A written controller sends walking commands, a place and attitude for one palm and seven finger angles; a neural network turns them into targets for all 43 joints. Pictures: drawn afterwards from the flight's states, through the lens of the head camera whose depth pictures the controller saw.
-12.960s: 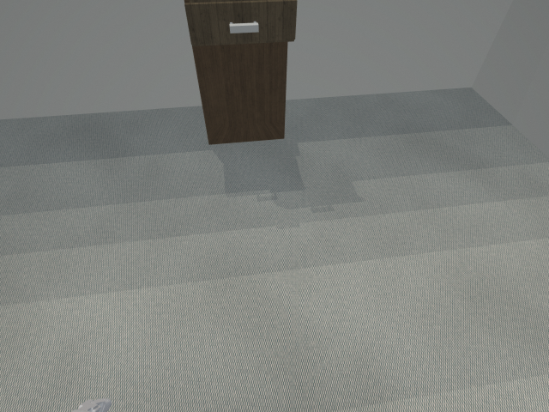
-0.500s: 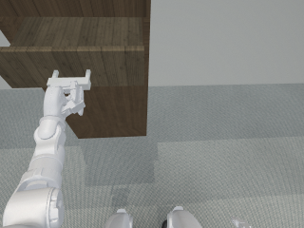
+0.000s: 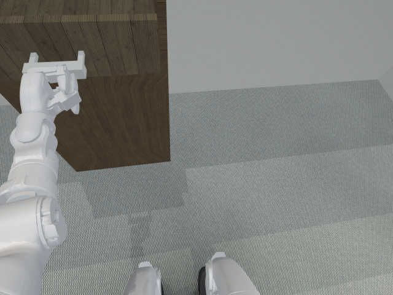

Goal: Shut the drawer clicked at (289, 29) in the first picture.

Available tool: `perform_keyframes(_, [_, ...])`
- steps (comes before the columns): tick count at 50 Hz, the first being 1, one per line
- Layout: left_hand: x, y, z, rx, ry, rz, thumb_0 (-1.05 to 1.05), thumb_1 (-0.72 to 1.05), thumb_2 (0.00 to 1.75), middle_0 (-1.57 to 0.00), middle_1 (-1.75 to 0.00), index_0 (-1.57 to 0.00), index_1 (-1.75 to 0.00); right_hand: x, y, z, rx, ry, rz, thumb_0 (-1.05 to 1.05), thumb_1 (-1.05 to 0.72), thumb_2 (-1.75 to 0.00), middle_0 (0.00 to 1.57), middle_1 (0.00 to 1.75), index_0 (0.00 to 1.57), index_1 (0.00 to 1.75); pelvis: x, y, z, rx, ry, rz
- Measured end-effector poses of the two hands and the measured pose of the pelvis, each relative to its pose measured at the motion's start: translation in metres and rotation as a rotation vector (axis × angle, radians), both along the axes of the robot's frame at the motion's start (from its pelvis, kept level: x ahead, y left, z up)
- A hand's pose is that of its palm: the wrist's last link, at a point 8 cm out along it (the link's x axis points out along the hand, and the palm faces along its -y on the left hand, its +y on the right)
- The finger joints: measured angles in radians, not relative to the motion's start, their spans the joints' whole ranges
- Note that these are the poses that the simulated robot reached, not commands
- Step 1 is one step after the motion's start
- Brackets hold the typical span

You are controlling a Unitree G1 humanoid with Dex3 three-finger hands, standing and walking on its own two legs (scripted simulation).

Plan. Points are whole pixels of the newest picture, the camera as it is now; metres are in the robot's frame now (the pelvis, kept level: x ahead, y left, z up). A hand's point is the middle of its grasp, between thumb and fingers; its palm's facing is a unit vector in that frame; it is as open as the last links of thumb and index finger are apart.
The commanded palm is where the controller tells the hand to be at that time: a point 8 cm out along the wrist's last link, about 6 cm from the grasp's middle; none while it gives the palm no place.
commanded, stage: push the drawer shut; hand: left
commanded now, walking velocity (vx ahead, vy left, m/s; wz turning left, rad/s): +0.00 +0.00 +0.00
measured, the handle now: (57, 63) +0.57 +0.24 +0.08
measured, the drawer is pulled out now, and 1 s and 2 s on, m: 0.08 0.00 0.00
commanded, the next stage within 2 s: pull the fist back off the drawer in 0.98 s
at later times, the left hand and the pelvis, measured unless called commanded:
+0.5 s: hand (75, 70) +0.56 +0.21 +0.07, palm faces +0.08 -1.00 -0.03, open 2.8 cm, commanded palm +0.56 +0.25 +0.08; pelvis +0.01 +0.01 -0.01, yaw +0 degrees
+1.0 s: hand (70, 61) +0.58 +0.22 +0.07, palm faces +0.08 -1.00 -0.04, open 3.1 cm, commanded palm +0.61 +0.24 +0.08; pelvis -0.01 +0.01 -0.02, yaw +0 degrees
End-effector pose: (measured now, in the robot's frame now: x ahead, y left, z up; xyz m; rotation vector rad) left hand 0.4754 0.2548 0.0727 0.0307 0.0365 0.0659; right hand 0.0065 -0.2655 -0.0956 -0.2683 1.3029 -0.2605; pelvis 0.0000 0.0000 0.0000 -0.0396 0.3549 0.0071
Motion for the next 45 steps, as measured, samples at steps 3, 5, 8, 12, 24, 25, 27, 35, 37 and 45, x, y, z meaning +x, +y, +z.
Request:
perform_keyframes(3, [0.008, 0.001, 0.000, -0.002, 0.003, 0.000, -0.06, 0.71, 0.90, -1.40, -1.60, -1.40, -1.60, -0.007, 0.001, 0.001, -0.004, 0.026, -0.010, 0.00, -0.91, -0.90, 0.20, 0.30, 0.20, 0.30, 0.001, 0.001, 0.000, -0.003, 0.010, -0.001])
perform_keyframes(5, [0.012, 0.002, 0.000, -0.003, 0.003, 0.000, -0.05, 0.71, 0.90, -1.40, -1.60, -1.40, -1.60, -0.011, 0.002, 0.002, -0.005, 0.040, -0.016, 0.00, -0.91, -0.90, 0.20, 0.30, 0.20, 0.30, 0.002, 0.002, 0.000, -0.005, 0.016, -0.003])
perform_keyframes(8, [0.019, 0.003, 0.000, -0.004, 0.004, -0.002, -0.05, 0.70, 0.89, -1.40, -1.60, -1.40, -1.60, -0.015, 0.004, 0.003, -0.007, 0.057, -0.023, 0.00, -0.91, -0.90, 0.20, 0.30, 0.20, 0.30, 0.003, 0.004, -0.001, -0.008, 0.024, -0.004])
perform_keyframes(12, [0.028, 0.004, 0.000, -0.006, 0.007, 0.000, -0.05, 0.69, 0.89, -1.40, -1.60, -1.40, -1.60, -0.017, 0.008, 0.004, -0.008, 0.073, -0.026, 0.00, -0.91, -0.90, 0.20, 0.30, 0.20, 0.30, 0.004, 0.006, -0.002, -0.012, 0.035, -0.003])
perform_keyframes(24, [0.055, 0.005, 0.001, -0.006, 0.014, 0.010, -0.05, 0.70, 0.90, -1.40, -1.60, -1.40, -1.60, -0.022, 0.019, 0.002, -0.005, 0.118, -0.020, 0.00, -0.91, -0.90, 0.20, 0.30, 0.20, 0.30, 0.007, 0.012, -0.006, -0.025, 0.071, 0.004])
perform_keyframes(25, [0.058, 0.005, 0.001, -0.005, 0.015, 0.010, -0.05, 0.70, 0.90, -1.40, -1.60, -1.40, -1.60, -0.023, 0.019, 0.002, -0.006, 0.123, -0.020, 0.00, -0.91, -0.90, 0.20, 0.30, 0.20, 0.30, 0.007, 0.013, -0.007, -0.027, 0.076, 0.005])
perform_keyframes(27, [0.063, 0.005, 0.002, -0.005, 0.018, 0.010, -0.05, 0.70, 0.90, -1.40, -1.60, -1.40, -1.60, -0.025, 0.021, 0.002, -0.007, 0.132, -0.022, 0.00, -0.91, -0.90, 0.20, 0.30, 0.20, 0.30, 0.007, 0.013, -0.008, -0.029, 0.083, 0.005])
perform_keyframes(35, [0.078, 0.010, 0.001, -0.004, 0.020, -0.002, -0.05, 0.66, 0.91, -1.40, -1.60, -1.40, -1.59, -0.041, 0.026, 0.004, -0.011, 0.185, -0.041, 0.00, -0.91, -0.90, 0.20, 0.30, 0.20, 0.30, 0.007, 0.015, -0.011, -0.038, 0.108, 0.004])
perform_keyframes(37, [0.079, 0.012, 0.001, -0.004, 0.026, -0.001, -0.07, 0.63, 0.91, -1.40, -1.60, -1.40, -1.59, -0.046, 0.027, 0.005, -0.010, 0.202, -0.043, 0.00, -0.91, -0.90, 0.20, 0.30, 0.20, 0.30, 0.006, 0.015, -0.012, -0.041, 0.111, 0.007])
perform_keyframes(45, [0.080, 0.016, 0.002, -0.001, 0.030, 0.011, -0.05, 0.57, 0.91, -1.40, -1.60, -1.41, -1.60, -0.061, 0.029, 0.007, -0.018, 0.231, -0.044, 0.00, -0.91, -0.90, 0.20, 0.30, 0.20, 0.30, 0.000, 0.015, -0.015, -0.051, 0.124, 0.019])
